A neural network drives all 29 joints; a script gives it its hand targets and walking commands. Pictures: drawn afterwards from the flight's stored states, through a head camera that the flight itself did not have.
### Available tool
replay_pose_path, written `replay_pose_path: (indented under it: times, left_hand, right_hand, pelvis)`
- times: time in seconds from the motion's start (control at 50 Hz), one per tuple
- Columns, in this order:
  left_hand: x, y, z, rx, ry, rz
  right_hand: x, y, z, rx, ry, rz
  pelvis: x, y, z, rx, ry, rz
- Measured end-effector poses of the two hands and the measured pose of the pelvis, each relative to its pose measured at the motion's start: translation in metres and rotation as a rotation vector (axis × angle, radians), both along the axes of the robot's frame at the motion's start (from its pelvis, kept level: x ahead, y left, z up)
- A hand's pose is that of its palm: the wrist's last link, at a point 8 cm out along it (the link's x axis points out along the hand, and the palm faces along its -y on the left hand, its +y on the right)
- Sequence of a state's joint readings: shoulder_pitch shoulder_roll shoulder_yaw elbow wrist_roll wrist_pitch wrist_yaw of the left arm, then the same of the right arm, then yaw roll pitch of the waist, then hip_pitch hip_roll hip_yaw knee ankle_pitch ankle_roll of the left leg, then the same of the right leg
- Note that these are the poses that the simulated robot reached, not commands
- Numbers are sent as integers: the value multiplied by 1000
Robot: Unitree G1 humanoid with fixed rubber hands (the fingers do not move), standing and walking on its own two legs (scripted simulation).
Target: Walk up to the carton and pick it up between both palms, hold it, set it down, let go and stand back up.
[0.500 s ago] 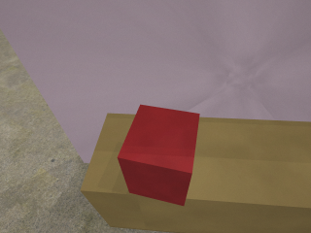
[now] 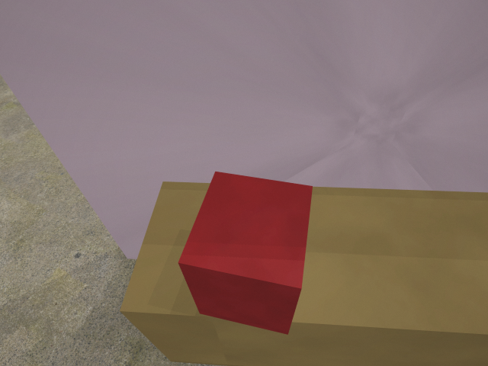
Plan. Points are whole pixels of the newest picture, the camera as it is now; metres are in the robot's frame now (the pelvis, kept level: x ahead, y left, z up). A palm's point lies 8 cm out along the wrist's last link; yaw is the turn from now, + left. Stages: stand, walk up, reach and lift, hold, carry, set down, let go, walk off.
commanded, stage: stand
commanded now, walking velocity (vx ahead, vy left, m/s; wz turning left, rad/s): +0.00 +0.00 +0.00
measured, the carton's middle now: (252, 254) +0.36 +0.01 -0.10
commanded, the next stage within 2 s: none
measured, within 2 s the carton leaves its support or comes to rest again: neither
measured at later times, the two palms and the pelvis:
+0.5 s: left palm out of the picture +0.04 +0.24 -0.13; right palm out of the picture +0.03 -0.24 -0.14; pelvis +0.01 +0.00 +0.00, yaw -1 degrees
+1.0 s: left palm out of the picture +0.03 +0.23 -0.14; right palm out of the picture +0.02 -0.23 -0.14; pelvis +0.01 +0.00 +0.00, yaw -2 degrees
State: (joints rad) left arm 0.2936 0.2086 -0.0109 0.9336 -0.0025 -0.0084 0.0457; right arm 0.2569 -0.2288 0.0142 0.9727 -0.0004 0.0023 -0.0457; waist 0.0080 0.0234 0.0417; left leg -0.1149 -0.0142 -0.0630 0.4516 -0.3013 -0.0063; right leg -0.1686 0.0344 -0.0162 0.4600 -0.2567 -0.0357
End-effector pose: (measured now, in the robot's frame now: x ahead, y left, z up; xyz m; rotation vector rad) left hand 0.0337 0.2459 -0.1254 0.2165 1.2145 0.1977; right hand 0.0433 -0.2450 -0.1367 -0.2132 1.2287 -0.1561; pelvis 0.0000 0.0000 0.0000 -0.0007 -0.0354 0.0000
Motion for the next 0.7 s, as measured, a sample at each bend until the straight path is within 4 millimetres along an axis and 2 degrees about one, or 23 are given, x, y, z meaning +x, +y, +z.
replay_pose_path:
  times: [0.32, 0.7]
  left_hand:
    - [4, -5, -3, -6, 36, -3]
    - [-1, -10, -7, -19, 79, -2]
  right_hand:
    - [-6, 2, -4, 5, 45, -25]
    - [-17, 7, -6, 13, 83, -49]
  pelvis:
    - [8, -1, 1, 0, 0, -12]
    - [12, -1, 1, -1, 4, -24]
